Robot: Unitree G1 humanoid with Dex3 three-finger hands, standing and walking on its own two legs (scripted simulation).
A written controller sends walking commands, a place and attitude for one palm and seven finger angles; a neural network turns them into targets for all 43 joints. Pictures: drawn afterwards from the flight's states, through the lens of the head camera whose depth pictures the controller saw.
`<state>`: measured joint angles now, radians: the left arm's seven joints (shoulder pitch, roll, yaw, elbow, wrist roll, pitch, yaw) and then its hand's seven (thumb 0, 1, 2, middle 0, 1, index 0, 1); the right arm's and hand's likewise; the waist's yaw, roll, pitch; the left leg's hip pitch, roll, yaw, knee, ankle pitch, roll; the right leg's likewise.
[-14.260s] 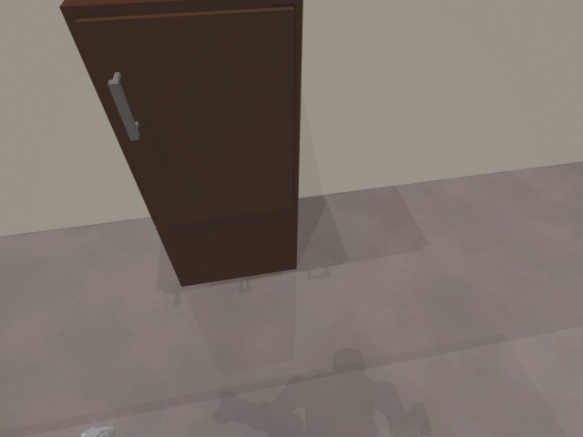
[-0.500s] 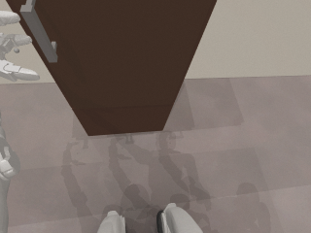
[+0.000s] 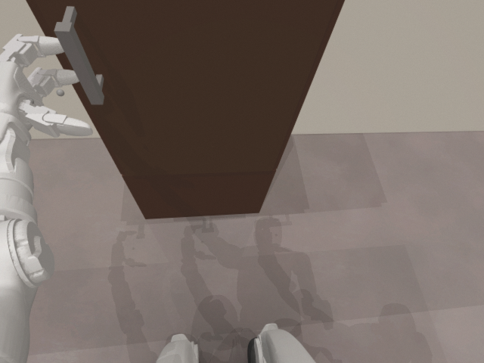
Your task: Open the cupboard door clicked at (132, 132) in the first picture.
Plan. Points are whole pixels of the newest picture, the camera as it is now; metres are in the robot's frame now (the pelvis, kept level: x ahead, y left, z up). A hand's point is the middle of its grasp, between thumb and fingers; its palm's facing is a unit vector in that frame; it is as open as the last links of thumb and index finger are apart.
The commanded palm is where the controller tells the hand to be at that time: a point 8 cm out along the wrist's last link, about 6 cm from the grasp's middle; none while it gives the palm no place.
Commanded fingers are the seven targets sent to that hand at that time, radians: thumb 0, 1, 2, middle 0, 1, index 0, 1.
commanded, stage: slide the fingers in behind the handle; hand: left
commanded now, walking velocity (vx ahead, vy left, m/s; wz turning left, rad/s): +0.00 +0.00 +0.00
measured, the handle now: (84, 59) +0.58 +0.21 +0.11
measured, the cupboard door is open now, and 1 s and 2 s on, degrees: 0 0 1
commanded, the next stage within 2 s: close the thumb around the handle in 1.28 s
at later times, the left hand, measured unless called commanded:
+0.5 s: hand (85, 86) +0.52 +0.20 +0.11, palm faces -0.01 -1.00 -0.01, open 14.0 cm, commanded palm +0.50 +0.24 +0.10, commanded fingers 0.00 -0.50 0.30 -0.30 -1.20 -0.30 -1.20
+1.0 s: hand (101, 89) +0.52 +0.18 +0.10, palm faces +0.02 -1.00 -0.01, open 14.1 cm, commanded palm +0.50 +0.21 +0.10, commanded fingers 0.00 -0.50 0.30 -0.30 -1.20 -0.30 -1.20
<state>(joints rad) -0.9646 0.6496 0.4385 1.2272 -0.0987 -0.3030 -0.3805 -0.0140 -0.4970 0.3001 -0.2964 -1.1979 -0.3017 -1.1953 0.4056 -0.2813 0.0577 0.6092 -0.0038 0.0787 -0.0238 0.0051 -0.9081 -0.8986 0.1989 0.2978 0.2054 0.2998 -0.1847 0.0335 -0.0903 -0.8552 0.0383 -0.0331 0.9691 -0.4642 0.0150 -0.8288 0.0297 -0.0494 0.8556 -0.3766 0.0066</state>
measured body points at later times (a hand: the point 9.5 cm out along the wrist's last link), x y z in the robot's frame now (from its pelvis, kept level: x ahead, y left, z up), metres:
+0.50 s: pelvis +0.00 -0.01 +0.00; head +0.13 +0.01 +0.43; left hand +0.52 +0.25 +0.11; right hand -0.04 -0.27 -0.11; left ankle -0.01 +0.10 -0.68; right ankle +0.01 -0.13 -0.68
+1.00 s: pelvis +0.00 -0.01 +0.00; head +0.12 +0.01 +0.43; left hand +0.52 +0.23 +0.10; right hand -0.01 -0.27 -0.11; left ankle -0.01 +0.10 -0.68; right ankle +0.01 -0.13 -0.68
